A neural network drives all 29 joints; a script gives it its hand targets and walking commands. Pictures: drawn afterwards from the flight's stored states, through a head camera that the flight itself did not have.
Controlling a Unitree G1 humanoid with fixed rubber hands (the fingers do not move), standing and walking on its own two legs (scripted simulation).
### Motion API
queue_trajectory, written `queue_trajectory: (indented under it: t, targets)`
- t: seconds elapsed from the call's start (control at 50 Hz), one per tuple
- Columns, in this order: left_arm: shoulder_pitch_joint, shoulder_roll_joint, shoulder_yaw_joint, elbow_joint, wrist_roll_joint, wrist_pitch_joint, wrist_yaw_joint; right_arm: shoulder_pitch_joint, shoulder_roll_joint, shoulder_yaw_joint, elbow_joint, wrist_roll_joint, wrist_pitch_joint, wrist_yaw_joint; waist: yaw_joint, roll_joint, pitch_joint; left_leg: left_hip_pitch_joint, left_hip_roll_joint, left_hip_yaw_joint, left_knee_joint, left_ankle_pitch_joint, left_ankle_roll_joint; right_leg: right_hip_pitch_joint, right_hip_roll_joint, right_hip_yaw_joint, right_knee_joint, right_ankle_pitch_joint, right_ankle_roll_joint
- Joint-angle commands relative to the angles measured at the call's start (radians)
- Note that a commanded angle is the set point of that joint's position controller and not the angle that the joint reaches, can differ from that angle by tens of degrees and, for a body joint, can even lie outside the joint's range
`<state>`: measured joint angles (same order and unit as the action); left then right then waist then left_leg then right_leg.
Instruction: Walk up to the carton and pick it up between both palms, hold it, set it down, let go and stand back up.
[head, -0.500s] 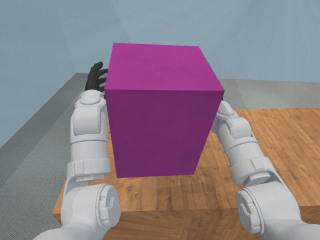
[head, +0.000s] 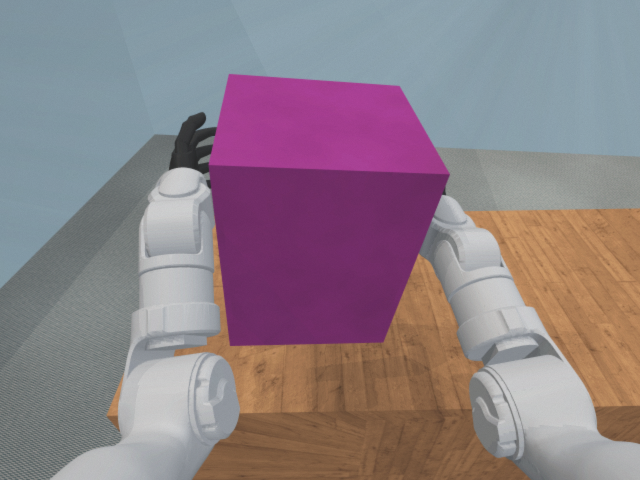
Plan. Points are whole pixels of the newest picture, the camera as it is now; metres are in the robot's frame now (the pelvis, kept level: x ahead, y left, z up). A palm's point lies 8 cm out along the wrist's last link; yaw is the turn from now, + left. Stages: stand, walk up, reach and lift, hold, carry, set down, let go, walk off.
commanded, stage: hold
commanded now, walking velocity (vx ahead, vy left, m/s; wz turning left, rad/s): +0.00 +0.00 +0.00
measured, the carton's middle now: (312, 219) +0.37 +0.01 +0.19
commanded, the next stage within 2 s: set down in 1.10 s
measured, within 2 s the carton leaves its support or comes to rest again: neither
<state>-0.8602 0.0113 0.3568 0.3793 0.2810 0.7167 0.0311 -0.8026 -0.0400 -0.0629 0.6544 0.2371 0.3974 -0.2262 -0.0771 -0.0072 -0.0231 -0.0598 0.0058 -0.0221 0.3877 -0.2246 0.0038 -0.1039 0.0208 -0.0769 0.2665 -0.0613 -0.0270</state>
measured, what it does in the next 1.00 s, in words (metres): stands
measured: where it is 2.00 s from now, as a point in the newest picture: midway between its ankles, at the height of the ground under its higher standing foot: outside the picture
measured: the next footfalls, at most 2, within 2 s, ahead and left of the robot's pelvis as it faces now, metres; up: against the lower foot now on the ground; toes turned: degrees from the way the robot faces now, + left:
none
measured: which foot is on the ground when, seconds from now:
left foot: down 0.00-1.00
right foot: down 0.00-1.00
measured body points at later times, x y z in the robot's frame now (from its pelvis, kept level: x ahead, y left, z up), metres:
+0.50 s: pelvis +0.01 +0.00 +0.00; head -0.05 +0.02 +0.45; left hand +0.40 +0.15 +0.24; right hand +0.39 -0.14 +0.20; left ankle +0.00 +0.11 -0.75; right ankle +0.06 -0.10 -0.75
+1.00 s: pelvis +0.00 +0.00 +0.00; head -0.05 +0.01 +0.45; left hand +0.40 +0.14 +0.25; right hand +0.39 -0.15 +0.20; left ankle +0.00 +0.11 -0.75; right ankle +0.06 -0.10 -0.75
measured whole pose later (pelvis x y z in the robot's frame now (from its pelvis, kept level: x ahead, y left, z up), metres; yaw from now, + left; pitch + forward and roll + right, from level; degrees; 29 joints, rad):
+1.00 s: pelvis +0.00 +0.00 +0.00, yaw +0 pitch -6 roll -1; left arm -0.82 0.00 0.33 0.32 0.27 0.73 0.04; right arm -0.77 -0.06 -0.04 0.60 0.26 0.41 -0.24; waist -0.09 0.00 -0.03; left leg -0.05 0.01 -0.02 0.40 -0.24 0.00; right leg -0.09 0.03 -0.08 0.26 -0.07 -0.03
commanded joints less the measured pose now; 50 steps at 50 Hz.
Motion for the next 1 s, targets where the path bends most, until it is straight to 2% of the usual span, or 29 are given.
queue_trajectory:
  t: [0.0,0.02,0.06,0.08,0.1,0.14,0.2,0.22,0.24,0.32,0.36,0.38,0.44,0.54,0.58,0.6,0.66,0.68,0.7,0.76,0.78,0.8,0.82,0.84,0.86,0.88,0.92,0.94,0.98]
  targets:
    - [-0.598,-0.736,-0.465,-0.025,-0.133,-0.039,-0.111,-1.029,0.715,0.404,-0.446,0.109,-0.085,0.070,0.007,0.013,-0.464,-0.104,-0.053,0.012,-0.073,0.193,-0.008,0.361,0.044,0.030,0.020,0.097,0.048]
    - [-0.588,-0.722,-0.457,0.014,-0.129,-0.035,-0.113,-1.004,0.696,0.395,-0.398,0.110,-0.078,0.070,-0.006,0.017,-0.402,-0.119,-0.050,0.008,-0.083,0.167,-0.010,0.342,0.041,0.033,0.016,0.084,0.048]
    - [-0.589,-0.728,-0.490,-0.028,-0.152,-0.045,-0.113,-1.010,0.708,0.401,-0.449,0.113,-0.086,0.064,-0.015,0.026,-0.445,-0.115,-0.059,0.007,-0.067,0.175,-0.009,0.349,0.042,0.036,0.019,0.119,0.049]
    - [-0.581,-0.740,-0.500,-0.060,-0.151,-0.040,-0.108,-1.027,0.720,0.437,-0.501,0.138,-0.083,0.062,0.000,0.015,-0.479,-0.095,-0.055,0.005,-0.055,0.252,-0.013,0.375,0.046,0.041,0.037,0.177,0.059]
    - [-0.573,-0.762,-0.514,-0.043,-0.160,-0.036,-0.108,-1.002,0.690,0.413,-0.469,0.125,-0.084,0.062,-0.023,0.030,-0.460,-0.090,-0.050,-0.001,-0.060,0.246,-0.019,0.354,0.048,0.032,0.030,0.159,0.054]
    - [-0.578,-0.751,-0.503,-0.044,-0.143,-0.030,-0.112,-0.979,0.693,0.401,-0.422,0.131,-0.067,0.062,-0.026,0.062,-0.442,-0.091,-0.047,0.006,-0.061,0.243,-0.032,0.345,0.043,0.045,0.019,0.118,0.041]
    - [-0.540,-0.733,-0.465,-0.032,-0.118,-0.014,-0.112,-0.942,0.678,0.408,-0.404,0.122,-0.059,0.066,-0.006,0.046,-0.386,-0.073,-0.044,0.002,-0.065,0.266,-0.033,0.332,0.049,0.041,0.012,0.103,0.040]
    - [-0.547,-0.747,-0.483,-0.072,-0.124,-0.017,-0.110,-0.968,0.703,0.427,-0.462,0.134,-0.068,0.067,0.006,0.041,-0.443,-0.070,-0.042,0.001,-0.059,0.289,-0.034,0.356,0.047,0.037,0.027,0.147,0.042]
    - [-0.536,-0.745,-0.491,-0.066,-0.125,-0.012,-0.112,-0.919,0.674,0.410,-0.394,0.140,-0.058,0.065,-0.019,0.061,-0.400,-0.059,-0.034,0.001,-0.051,0.323,-0.052,0.345,0.047,0.046,0.032,0.170,0.040]
    - [-0.581,-0.749,-0.513,-0.110,-0.136,-0.014,-0.116,-0.938,0.678,0.404,-0.399,0.141,-0.061,0.067,-0.025,0.047,-0.389,-0.074,-0.031,-0.008,-0.054,0.289,-0.049,0.319,0.053,0.035,0.026,0.119,0.038]
    - [-0.547,-0.742,-0.532,-0.124,-0.154,-0.018,-0.114,-0.962,0.695,0.433,-0.496,0.152,-0.072,0.061,-0.006,0.035,-0.438,-0.060,-0.044,0.003,-0.046,0.302,-0.045,0.351,0.052,0.043,0.026,0.177,0.044]
    - [-0.571,-0.745,-0.524,-0.110,-0.144,-0.014,-0.112,-0.955,0.686,0.425,-0.457,0.151,-0.061,0.060,-0.028,0.044,-0.392,-0.090,-0.042,0.001,-0.060,0.267,-0.045,0.340,0.044,0.045,0.027,0.153,0.041]
    - [-0.562,-0.712,-0.466,-0.052,-0.107,-0.008,-0.128,-0.957,0.695,0.395,-0.423,0.112,-0.063,0.064,0.000,0.043,-0.328,-0.127,-0.049,0.015,-0.088,0.158,-0.022,0.309,0.037,0.039,0.013,0.065,0.041]
    - [-0.562,-0.743,-0.531,-0.078,-0.151,-0.012,-0.121,-0.955,0.673,0.397,-0.447,0.124,-0.066,0.060,-0.027,0.051,-0.383,-0.087,-0.048,0.004,-0.066,0.245,-0.038,0.333,0.046,0.038,0.027,0.126,0.043]
    - [-0.559,-0.744,-0.529,-0.083,-0.138,-0.005,-0.122,-0.959,0.680,0.397,-0.432,0.126,-0.065,0.061,-0.019,0.082,-0.374,-0.094,-0.043,0.008,-0.058,0.236,-0.043,0.337,0.039,0.048,0.022,0.121,0.039]
    - [-0.556,-0.733,-0.512,-0.052,-0.129,-0.003,-0.123,-0.935,0.673,0.376,-0.402,0.114,-0.059,0.065,-0.029,0.068,-0.352,-0.101,-0.042,0.003,-0.073,0.198,-0.038,0.320,0.045,0.044,0.017,0.075,0.041]
    - [-0.564,-0.717,-0.488,-0.054,-0.124,-0.012,-0.122,-0.959,0.679,0.389,-0.398,0.100,-0.063,0.074,-0.005,0.054,-0.382,-0.109,-0.036,0.009,-0.085,0.188,-0.028,0.314,0.039,0.044,0.017,0.055,0.038]
    - [-0.568,-0.739,-0.502,-0.081,-0.132,-0.016,-0.118,-0.979,0.687,0.396,-0.456,0.107,-0.075,0.071,-0.010,0.043,-0.425,-0.105,-0.048,0.009,-0.075,0.195,-0.028,0.333,0.047,0.032,0.026,0.090,0.040]
    - [-0.567,-0.745,-0.495,-0.023,-0.136,-0.012,-0.120,-0.984,0.687,0.383,-0.426,0.111,-0.067,0.071,-0.017,0.034,-0.371,-0.120,-0.051,0.010,-0.082,0.170,-0.023,0.320,0.044,0.035,0.014,0.069,0.037]
    - [-0.559,-0.751,-0.509,-0.037,-0.135,-0.014,-0.115,-0.963,0.682,0.384,-0.408,0.112,-0.070,0.074,-0.019,0.069,-0.401,-0.095,-0.044,0.008,-0.078,0.209,-0.033,0.319,0.043,0.040,0.014,0.081,0.038]
    - [-0.568,-0.745,-0.505,-0.074,-0.145,-0.018,-0.116,-0.976,0.686,0.397,-0.434,0.120,-0.068,0.073,-0.018,0.049,-0.434,-0.086,-0.041,0.001,-0.072,0.238,-0.032,0.345,0.042,0.042,0.016,0.115,0.035]
    - [-0.560,-0.723,-0.477,-0.056,-0.110,-0.015,-0.116,-0.918,0.681,0.393,-0.363,0.116,-0.059,0.075,-0.012,0.046,-0.375,-0.105,-0.035,0.004,-0.084,0.233,-0.035,0.339,0.041,0.049,0.019,0.090,0.042]
    - [-0.603,-0.759,-0.535,-0.154,-0.158,-0.030,-0.114,-0.982,0.700,0.413,-0.475,0.125,-0.082,0.072,-0.019,0.046,-0.498,-0.061,-0.042,0.006,-0.061,0.299,-0.035,0.371,0.049,0.037,0.037,0.171,0.043]
    - [-0.581,-0.740,-0.514,-0.056,-0.152,-0.026,-0.112,-0.952,0.684,0.400,-0.397,0.121,-0.067,0.069,-0.030,0.048,-0.408,-0.077,-0.043,0.003,-0.061,0.265,-0.039,0.319,0.049,0.039,0.021,0.121,0.042]
    - [-0.599,-0.777,-0.556,-0.109,-0.173,-0.034,-0.110,-1.019,0.703,0.429,-0.508,0.132,-0.094,0.071,-0.022,0.048,-0.506,-0.070,-0.041,0.001,-0.053,0.291,-0.040,0.338,0.049,0.029,0.030,0.151,0.038]
    - [-0.548,-0.774,-0.549,-0.100,-0.167,-0.023,-0.102,-0.984,0.692,0.436,-0.509,0.147,-0.083,0.069,-0.012,0.066,-0.489,-0.063,-0.034,-0.006,-0.046,0.335,-0.047,0.354,0.054,0.038,0.030,0.183,0.037]
    - [-0.535,-0.758,-0.534,-0.090,-0.150,-0.018,-0.106,-0.958,0.682,0.422,-0.464,0.142,-0.067,0.063,-0.024,0.049,-0.436,-0.077,-0.036,-0.008,-0.054,0.296,-0.045,0.359,0.050,0.045,0.028,0.156,0.037]
    - [-0.539,-0.721,-0.478,-0.026,-0.120,-0.011,-0.112,-0.972,0.668,0.407,-0.431,0.123,-0.058,0.064,0.000,0.022,-0.377,-0.096,-0.042,0.002,-0.071,0.214,-0.026,0.336,0.044,0.042,0.010,0.101,0.040]
    - [-0.562,-0.718,-0.456,-0.043,-0.111,-0.014,-0.121,-0.971,0.687,0.393,-0.414,0.104,-0.060,0.070,0.004,0.020,-0.376,-0.130,-0.046,0.012,-0.089,0.145,-0.013,0.329,0.040,0.035,0.011,0.061,0.039]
